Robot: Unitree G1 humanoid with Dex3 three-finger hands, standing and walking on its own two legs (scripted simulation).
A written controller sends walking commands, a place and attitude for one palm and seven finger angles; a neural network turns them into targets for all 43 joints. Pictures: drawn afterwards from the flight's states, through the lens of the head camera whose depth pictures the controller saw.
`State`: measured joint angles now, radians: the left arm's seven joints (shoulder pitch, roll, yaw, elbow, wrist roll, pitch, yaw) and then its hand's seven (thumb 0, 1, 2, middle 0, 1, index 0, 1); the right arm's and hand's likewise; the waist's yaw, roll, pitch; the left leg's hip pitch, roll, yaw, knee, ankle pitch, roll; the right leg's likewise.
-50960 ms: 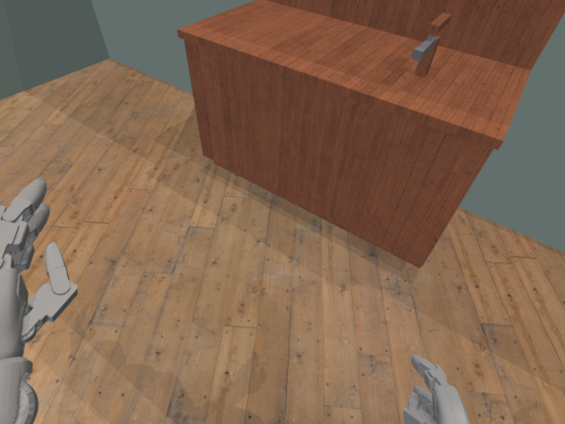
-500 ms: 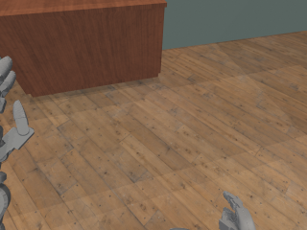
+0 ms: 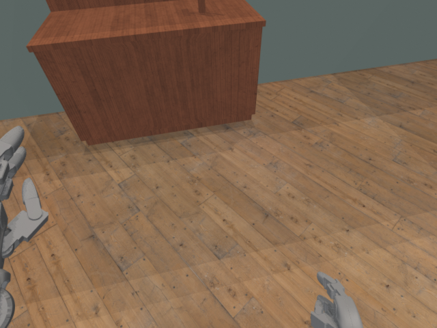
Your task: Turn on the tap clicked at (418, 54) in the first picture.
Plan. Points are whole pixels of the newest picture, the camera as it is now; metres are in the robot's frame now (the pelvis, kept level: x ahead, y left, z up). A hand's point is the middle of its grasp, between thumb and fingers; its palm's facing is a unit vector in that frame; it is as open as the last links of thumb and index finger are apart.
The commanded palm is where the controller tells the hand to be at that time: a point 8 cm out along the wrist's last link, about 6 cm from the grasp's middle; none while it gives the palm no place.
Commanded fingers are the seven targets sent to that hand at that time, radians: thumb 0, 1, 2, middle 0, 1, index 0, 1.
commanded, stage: bring the hand home and regain balance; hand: left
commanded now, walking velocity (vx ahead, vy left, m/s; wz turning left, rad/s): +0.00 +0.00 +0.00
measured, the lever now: out of the picture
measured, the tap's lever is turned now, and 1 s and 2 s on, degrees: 53 53 53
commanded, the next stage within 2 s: come to a stop and stand still in 1.10 s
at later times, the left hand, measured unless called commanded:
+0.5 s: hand (10, 229) +0.21 +0.29 +0.17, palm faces +0.41 -0.83 -0.37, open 7.4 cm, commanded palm +0.15 +0.33 +0.19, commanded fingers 0.00 0.90 0.90 -0.20 -0.30 -0.20 -0.30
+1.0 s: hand (33, 200) +0.26 +0.29 +0.17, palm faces +0.40 -0.85 -0.34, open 7.4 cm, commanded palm +0.20 +0.33 +0.19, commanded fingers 0.00 0.90 0.90 -0.20 -0.30 -0.20 -0.30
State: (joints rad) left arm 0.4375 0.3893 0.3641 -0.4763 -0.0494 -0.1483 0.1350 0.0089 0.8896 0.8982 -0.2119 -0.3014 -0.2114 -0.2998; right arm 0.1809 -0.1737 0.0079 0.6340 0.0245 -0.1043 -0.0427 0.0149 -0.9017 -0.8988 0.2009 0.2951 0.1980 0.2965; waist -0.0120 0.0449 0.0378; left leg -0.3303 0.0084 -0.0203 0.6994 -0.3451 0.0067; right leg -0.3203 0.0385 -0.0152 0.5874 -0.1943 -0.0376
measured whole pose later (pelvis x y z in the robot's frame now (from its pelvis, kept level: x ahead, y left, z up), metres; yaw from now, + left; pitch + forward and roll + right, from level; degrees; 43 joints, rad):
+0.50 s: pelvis -0.01 +0.05 +0.01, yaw +0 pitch -1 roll -1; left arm 0.47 0.34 0.32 -0.45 -0.05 -0.14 0.16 0.01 0.89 0.90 -0.21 -0.30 -0.21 -0.30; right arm 0.21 -0.19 0.02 0.66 0.01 -0.09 -0.07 0.02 -0.90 -0.90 0.20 0.30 0.20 0.30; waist 0.00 0.03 0.01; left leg -0.26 -0.02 0.02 0.52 -0.24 0.05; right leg -0.26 0.02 0.05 0.44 -0.17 0.01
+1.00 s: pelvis +0.04 +0.04 +0.02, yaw +0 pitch +0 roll -1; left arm 0.45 0.34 0.29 -0.45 -0.06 -0.12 0.16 0.01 0.89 0.90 -0.21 -0.30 -0.21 -0.30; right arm 0.15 -0.19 0.02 0.62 0.01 -0.04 -0.07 0.01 -0.90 -0.90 0.20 0.30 0.20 0.30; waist 0.02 0.02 0.02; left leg -0.18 -0.02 0.02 0.46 -0.28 0.04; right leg -0.19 0.01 0.04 0.41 -0.21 0.02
